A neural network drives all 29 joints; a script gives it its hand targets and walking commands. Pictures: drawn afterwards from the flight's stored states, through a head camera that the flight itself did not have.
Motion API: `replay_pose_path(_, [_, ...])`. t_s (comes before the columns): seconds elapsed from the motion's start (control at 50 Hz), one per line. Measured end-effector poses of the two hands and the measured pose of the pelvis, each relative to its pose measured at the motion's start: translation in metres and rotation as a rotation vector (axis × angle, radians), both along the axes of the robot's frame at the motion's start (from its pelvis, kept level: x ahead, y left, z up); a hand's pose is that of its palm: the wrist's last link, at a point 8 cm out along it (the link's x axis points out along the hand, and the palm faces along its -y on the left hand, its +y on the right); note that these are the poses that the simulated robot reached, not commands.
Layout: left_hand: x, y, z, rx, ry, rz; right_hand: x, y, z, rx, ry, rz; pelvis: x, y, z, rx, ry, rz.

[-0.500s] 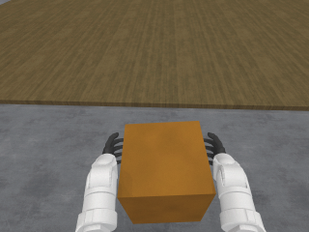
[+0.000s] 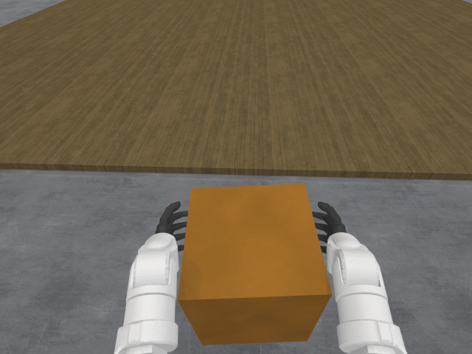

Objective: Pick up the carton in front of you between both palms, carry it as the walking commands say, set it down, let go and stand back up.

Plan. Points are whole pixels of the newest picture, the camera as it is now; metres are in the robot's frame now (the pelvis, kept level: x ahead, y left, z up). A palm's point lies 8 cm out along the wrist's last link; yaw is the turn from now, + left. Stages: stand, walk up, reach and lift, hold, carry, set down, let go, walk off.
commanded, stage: hold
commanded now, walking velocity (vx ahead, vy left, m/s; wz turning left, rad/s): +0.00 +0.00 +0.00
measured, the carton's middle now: (251, 267) +0.28 +0.00 -0.02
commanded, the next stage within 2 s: carry in 1.18 s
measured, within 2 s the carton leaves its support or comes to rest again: neither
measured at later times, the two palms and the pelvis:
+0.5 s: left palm (166, 242) +0.29 +0.15 +0.05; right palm (336, 241) +0.28 -0.15 +0.05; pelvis -0.01 +0.00 +0.00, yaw +0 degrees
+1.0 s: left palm (166, 242) +0.29 +0.15 +0.05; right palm (335, 242) +0.28 -0.15 +0.05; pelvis +0.00 +0.00 +0.00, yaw +0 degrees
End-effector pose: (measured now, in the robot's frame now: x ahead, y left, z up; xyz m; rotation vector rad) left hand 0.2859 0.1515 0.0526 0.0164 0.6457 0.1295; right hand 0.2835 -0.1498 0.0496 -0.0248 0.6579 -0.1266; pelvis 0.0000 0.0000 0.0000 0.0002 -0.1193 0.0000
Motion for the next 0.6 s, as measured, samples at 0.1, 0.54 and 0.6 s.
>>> replay_pose_path(0.1, [-0.0029,-0.0001,-0.0016,-0.003,0.01,0.003,-0.0026,-0.0001,-0.0016,0.004,0.01,-0.001,-0.0046,-0.0004,-0.0007,0.0,-0.007,0.0])
replay_pose_path(0.54, [0.0008,-0.0005,-0.0003,-0.002,0.003,0.003,0.0012,-0.0005,-0.0002,0.002,0.003,-0.001,-0.0043,-0.0012,-0.0008,-0.001,-0.006,0.001])
replay_pose_path(0.6, [0.0014,-0.0004,-0.0004,0.001,0.004,0.001,0.0017,-0.0004,-0.0003,-0.001,0.004,0.001,-0.0027,-0.001,-0.0005,-0.001,-0.005,0.001])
